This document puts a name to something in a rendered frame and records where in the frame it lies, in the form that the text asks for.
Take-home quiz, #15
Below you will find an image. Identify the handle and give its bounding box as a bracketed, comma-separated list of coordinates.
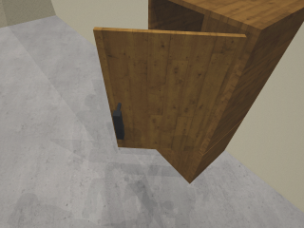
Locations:
[112, 103, 124, 140]

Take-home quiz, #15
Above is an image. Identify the cupboard door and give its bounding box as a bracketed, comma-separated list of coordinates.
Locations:
[93, 27, 247, 152]

